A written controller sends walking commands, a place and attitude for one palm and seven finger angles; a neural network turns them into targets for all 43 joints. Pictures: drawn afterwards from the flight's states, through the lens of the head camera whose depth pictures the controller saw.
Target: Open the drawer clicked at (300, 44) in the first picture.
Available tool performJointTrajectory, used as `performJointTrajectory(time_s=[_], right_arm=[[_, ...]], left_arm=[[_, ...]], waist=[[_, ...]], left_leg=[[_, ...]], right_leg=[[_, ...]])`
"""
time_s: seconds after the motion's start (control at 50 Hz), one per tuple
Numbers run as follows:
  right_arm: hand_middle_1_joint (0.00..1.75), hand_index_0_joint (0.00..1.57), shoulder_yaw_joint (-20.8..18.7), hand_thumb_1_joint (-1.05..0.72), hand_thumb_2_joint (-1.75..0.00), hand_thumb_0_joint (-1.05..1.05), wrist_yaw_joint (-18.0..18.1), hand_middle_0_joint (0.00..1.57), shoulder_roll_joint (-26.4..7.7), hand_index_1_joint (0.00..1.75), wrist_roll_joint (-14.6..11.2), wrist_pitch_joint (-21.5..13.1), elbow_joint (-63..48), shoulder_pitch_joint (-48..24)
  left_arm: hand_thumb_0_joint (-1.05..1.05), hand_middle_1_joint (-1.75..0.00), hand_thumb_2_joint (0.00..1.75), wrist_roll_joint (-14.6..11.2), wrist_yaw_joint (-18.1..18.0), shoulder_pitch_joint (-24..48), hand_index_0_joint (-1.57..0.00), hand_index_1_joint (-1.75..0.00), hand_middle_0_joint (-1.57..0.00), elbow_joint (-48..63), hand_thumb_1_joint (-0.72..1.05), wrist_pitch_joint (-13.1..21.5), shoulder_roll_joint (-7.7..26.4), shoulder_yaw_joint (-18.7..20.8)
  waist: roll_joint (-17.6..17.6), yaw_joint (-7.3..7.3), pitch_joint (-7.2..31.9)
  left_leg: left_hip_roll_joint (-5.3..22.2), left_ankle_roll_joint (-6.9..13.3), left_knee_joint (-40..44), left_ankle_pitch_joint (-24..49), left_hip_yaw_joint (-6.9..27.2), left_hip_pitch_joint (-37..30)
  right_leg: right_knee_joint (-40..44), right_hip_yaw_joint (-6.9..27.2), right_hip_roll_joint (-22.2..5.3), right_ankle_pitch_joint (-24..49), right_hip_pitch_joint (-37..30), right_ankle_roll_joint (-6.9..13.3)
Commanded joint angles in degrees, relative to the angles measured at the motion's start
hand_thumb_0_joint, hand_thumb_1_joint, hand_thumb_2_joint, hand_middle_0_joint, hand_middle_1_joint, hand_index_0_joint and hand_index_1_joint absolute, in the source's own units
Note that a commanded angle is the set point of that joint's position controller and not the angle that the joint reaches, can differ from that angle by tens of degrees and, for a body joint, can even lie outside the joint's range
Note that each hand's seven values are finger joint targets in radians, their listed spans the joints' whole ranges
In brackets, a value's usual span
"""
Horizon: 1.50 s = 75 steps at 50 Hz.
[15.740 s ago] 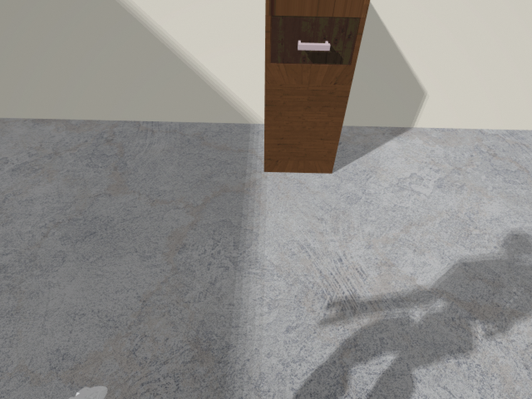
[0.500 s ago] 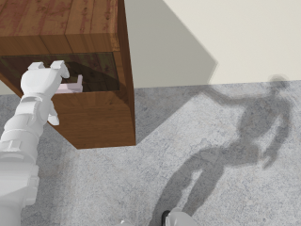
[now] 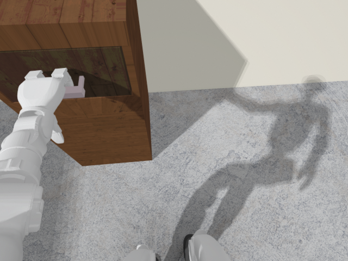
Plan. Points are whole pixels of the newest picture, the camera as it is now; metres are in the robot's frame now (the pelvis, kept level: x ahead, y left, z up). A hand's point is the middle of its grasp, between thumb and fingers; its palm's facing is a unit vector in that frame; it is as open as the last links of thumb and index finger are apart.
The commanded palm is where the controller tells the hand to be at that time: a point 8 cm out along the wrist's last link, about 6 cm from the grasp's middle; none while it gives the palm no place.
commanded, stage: lower the fingers behind the handle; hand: left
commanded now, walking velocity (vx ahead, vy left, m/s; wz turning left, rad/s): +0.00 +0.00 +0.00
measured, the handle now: (58, 86) +0.54 +0.27 +0.01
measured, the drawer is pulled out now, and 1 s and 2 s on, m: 0.00 0.00 0.02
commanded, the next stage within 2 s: close the thumb around the handle in 0.70 s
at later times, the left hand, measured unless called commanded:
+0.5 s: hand (57, 108) +0.49 +0.27 -0.02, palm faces -0.09 -0.02 -1.00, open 13.8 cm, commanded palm +0.47 +0.27 +0.04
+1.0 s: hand (57, 109) +0.48 +0.27 -0.01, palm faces -0.08 -0.03 -1.00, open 12.7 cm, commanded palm +0.47 +0.27 +0.04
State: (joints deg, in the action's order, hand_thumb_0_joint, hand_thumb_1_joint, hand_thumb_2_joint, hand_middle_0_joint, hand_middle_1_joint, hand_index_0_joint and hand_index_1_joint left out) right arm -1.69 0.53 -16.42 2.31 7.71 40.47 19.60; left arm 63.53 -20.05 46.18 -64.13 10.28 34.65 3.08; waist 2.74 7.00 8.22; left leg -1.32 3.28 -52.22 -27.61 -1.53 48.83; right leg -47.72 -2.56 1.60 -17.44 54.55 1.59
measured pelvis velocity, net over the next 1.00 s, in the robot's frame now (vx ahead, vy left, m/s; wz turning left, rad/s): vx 0.00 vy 0.00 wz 0.00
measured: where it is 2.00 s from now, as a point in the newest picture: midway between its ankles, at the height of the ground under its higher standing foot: outside the picture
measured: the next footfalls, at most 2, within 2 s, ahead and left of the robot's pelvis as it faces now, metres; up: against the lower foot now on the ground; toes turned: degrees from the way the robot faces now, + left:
none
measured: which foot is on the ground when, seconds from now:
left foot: down 0.00-1.00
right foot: down 0.00-1.00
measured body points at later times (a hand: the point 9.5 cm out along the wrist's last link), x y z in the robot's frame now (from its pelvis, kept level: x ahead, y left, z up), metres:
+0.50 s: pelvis +0.00 +0.00 -0.01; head +0.15 +0.00 +0.41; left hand +0.49 +0.27 +0.04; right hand +0.00 -0.28 -0.14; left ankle -0.04 +0.08 -0.68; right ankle +0.04 -0.11 -0.69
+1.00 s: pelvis +0.00 +0.00 -0.01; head +0.14 +0.01 +0.42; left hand +0.48 +0.27 +0.04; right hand +0.00 -0.27 -0.14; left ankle -0.04 +0.08 -0.68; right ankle +0.04 -0.11 -0.69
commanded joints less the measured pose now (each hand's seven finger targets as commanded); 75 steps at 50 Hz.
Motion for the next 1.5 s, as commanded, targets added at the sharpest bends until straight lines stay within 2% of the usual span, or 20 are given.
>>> performJointTrajectory(time_s=[0.0,0.12,0.2,0.26,0.28,0.34,0.48,0.56,0.66,0.74,0.78,0.82,0.9,1.0,1.12,1.18,1.24,1.28,1.34,1.48], right_arm=[[0.3,0.2,-3.7,-0.9,-0.9,0.0,1.1,0.2,-10.0,0.3,0.5,-0.8,-1.8,9.5],[0.3,0.2,-4.0,-0.9,-0.9,0.0,0.5,0.2,-9.7,0.3,0.8,-1.0,-1.2,10.0],[0.3,0.2,-3.4,-0.9,-0.9,0.0,0.3,0.2,-10.1,0.3,0.9,-0.7,-1.1,9.9],[0.3,0.2,-3.3,-0.9,-0.9,0.0,0.3,0.2,-10.0,0.3,0.9,-0.6,-1.2,9.6],[0.3,0.2,-3.2,-0.9,-0.9,0.0,0.4,0.2,-10.2,0.3,0.9,-0.6,-1.1,9.5],[0.3,0.2,-3.2,-0.9,-0.9,0.0,0.3,0.2,-10.0,0.3,0.7,-0.4,-1.7,9.4],[0.3,0.2,-2.9,-0.9,-0.9,0.0,0.8,0.2,-10.1,0.3,0.4,-0.4,-1.8,9.3],[0.3,0.2,-3.3,-0.9,-0.9,0.0,0.8,0.2,-9.8,0.3,0.3,-0.7,-1.8,10.0],[0.3,0.2,-3.4,-0.9,-0.9,0.0,0.7,0.2,-10.0,0.3,0.5,-0.9,-1.2,10.4],[0.3,0.2,-3.7,-0.9,-0.9,0.0,0.5,0.2,-9.9,0.3,0.7,-0.9,-1.2,10.4],[0.3,0.2,-3.5,-0.9,-0.9,0.0,0.3,0.2,-9.9,0.3,0.7,-0.6,-1.2,10.4],[0.3,0.2,-3.4,-0.9,-0.9,0.0,0.3,0.2,-9.8,0.3,0.6,-0.5,-1.3,10.0],[0.3,0.2,-3.1,-0.9,-0.9,0.0,0.5,0.2,-10.0,0.3,0.5,-0.3,-1.5,9.4],[0.3,0.2,-3.2,-0.9,-0.9,0.0,0.4,0.2,-9.9,0.3,0.6,-0.3,-1.8,9.3],[0.3,0.2,-3.4,-0.9,-0.9,0.0,0.5,0.2,-9.9,0.3,0.5,-0.3,-1.7,9.0],[0.3,0.2,-3.3,-0.9,-0.9,0.0,0.5,0.2,-10.1,0.3,0.5,-0.4,-1.6,9.1],[0.3,0.2,-3.4,-0.9,-0.9,0.0,0.5,0.2,-10.0,0.3,0.4,-0.3,-1.7,9.1],[0.3,0.2,-3.3,-0.9,-0.9,0.0,0.5,0.2,-10.1,0.3,0.4,-0.3,-1.8,9.1],[0.3,0.2,-3.2,-0.9,-0.9,0.0,0.7,0.2,-9.9,0.3,0.3,-0.4,-1.9,9.0],[0.3,0.2,-3.0,-0.9,-0.9,0.0,0.9,0.2,-10.2,0.3,0.2,-0.4,-1.7,9.1]], left_arm=[[0.0,-1.2,0.3,-0.1,-3.1,24.7,-0.3,-1.2,-0.3,10.8,-0.5,0.3,16.9,3.6],[0.0,-1.2,0.3,-0.2,-3.9,24.4,-0.3,-1.2,-0.3,10.2,-0.5,-0.2,13.4,2.0],[0.0,-1.2,0.3,0.1,-4.1,23.2,-0.3,-1.2,-0.3,9.7,-0.5,-1.2,16.8,4.4],[0.0,-1.2,0.3,-0.1,-4.2,22.9,-0.3,-1.2,-0.3,8.6,-0.5,-1.7,15.9,3.7],[0.0,-1.2,0.3,0.1,-4.1,22.4,-0.3,-1.2,-0.3,9.0,-0.5,-1.6,17.9,5.0],[0.0,-1.2,0.3,-0.2,-3.5,22.1,-0.3,-1.2,-0.3,10.1,-0.5,-1.9,17.5,4.6],[0.0,-1.2,0.3,-0.9,-2.0,20.7,-0.3,-1.2,-0.3,9.9,-0.5,-1.1,18.5,4.8],[0.0,-1.2,0.3,-1.0,-2.2,21.8,-0.3,-1.2,-0.3,10.4,-0.5,-0.3,15.1,2.8],[0.0,-1.2,0.3,-0.7,-2.9,24.0,-0.3,-1.2,-0.3,10.0,-0.5,-0.7,14.8,2.5],[0.0,-1.2,0.3,-0.7,-3.1,23.8,-0.3,-1.2,-0.3,11.6,-0.5,-1.0,14.8,3.2],[0.0,-1.2,0.3,-1.0,-2.8,21.0,-0.3,-1.2,-0.3,11.4,-0.5,-1.3,15.6,4.1],[0.0,-1.21,0.35,-1.0,-2.7,21.5,-0.31,-1.21,-0.31,11.0,-0.39,-1.6,14.9,3.3],[0.0,-1.24,0.44,-0.7,-2.8,20.8,-0.32,-1.24,-0.32,10.9,-0.16,-1.4,16.5,4.1],[0.0,-1.27,0.56,-1.2,-2.7,19.1,-0.34,-1.27,-0.34,12.4,0.12,-0.4,17.1,5.1],[0.0,-1.3,0.71,-1.0,-3.0,19.5,-0.37,-1.3,-0.37,10.8,0.45,-0.5,15.6,3.9],[0.0,-1.32,0.78,-0.9,-3.0,20.3,-0.38,-1.32,-0.38,11.0,0.62,-0.5,17.3,4.7],[0.0,-1.34,0.85,-1.2,-3.0,20.3,-0.39,-1.34,-0.39,10.6,0.79,-0.6,16.0,4.2],[0.0,-1.35,0.9,-1.2,-2.7,19.1,-0.4,-1.35,-0.4,10.3,0.9,-0.8,16.5,4.4],[0.0,-1.35,0.9,-1.1,-2.7,21.7,-0.4,-1.35,-0.4,10.6,0.9,-0.9,16.0,3.5],[0.0,-1.35,0.9,-1.1,-2.2,21.1,-0.4,-1.35,-0.4,9.3,0.9,-1.1,17.4,3.9]], waist=[[4.1,0.7,27.6],[5.1,1.07,28.9],[4.7,-0.02,29.7],[3.3,0.76,28.0],[3.1,0.19,28.4],[4.1,-0.01,30.4],[3.5,-0.16,28.0],[3.8,0.74,28.6],[4.8,1.21,27.7],[5.0,0.81,31.1],[5.6,-0.32,30.5],[4.0,0.42,28.5],[4.6,-0.34,27.3],[4.0,-0.97,29.0],[2.5,0.02,26.6],[4.5,-0.44,27.6],[3.1,0.09,28.0],[3.9,-0.59,28.1],[3.8,0.36,26.9],[3.2,0.14,26.9]], left_leg=[[0.3,-1.7,3.4,28.4,3.9,-11.7],[0.9,-2.6,1.5,31.9,4.8,-13.5],[0.5,-2.3,0.9,32.1,4.4,-11.2],[0.5,-1.6,0.5,29.8,4.0,-8.8],[0.4,-1.6,0.4,29.4,3.8,-8.1],[0.5,-1.8,0.5,31.0,4.0,-9.7],[0.2,-1.2,0.9,27.4,3.5,-7.4],[0.7,-1.6,0.4,28.8,4.4,-9.5],[0.9,-2.3,0.1,29.9,5.1,-10.6],[1.1,-2.7,-0.2,34.0,5.3,-13.2],[1.1,-2.7,0.2,35.1,5.0,-13.0],[1.0,-2.2,0.7,32.2,4.5,-11.2],[0.7,-2.0,1.4,29.9,4.2,-9.7],[0.6,-1.7,1.1,30.9,3.8,-9.9],[0.5,-1.5,1.2,27.5,3.8,-8.4],[0.5,-1.9,1.1,28.9,4.0,-9.2],[0.8,-1.9,0.7,30.2,4.3,-10.0],[0.6,-2.0,0.8,30.0,4.1,-9.7],[0.6,-1.8,1.1,28.0,4.1,-8.8],[0.4,-1.6,0.9,26.5,3.9,-7.8]], right_leg=[[1.0,1.8,0.6,16.1,-17.8,0.7],[-0.4,1.0,0.9,15.8,-14.4,0.7],[-1.3,1.2,0.9,17.3,-16.0,0.8],[-1.4,1.4,0.9,17.2,-16.2,0.6],[-1.8,1.5,0.8,17.5,-16.8,0.6],[-1.8,1.5,0.8,18.2,-17.5,0.7],[-1.3,1.8,0.7,17.0,-17.9,0.6],[-1.6,1.2,0.8,16.0,-15.4,0.5],[-1.8,0.8,1.0,14.7,-12.8,0.6],[-2.0,0.7,1.0,16.7,-14.0,0.6],[-1.7,0.8,1.1,17.7,-15.3,0.6],[-1.1,0.9,1.0,17.2,-16.0,0.6],[-1.1,1.1,0.9,16.6,-16.7,0.8],[-1.2,1.5,0.9,18.1,-18.4,0.7],[-0.9,1.4,0.9,16.0,-16.9,0.7],[-1.6,1.2,0.8,16.3,-16.4,0.8],[-1.5,1.1,0.9,16.6,-15.9,0.7],[-1.5,1.2,0.9,16.5,-16.5,0.6],[-1.3,1.2,0.9,15.6,-15.9,0.7],[-1.3,1.3,0.9,14.8,-16.0,0.6]])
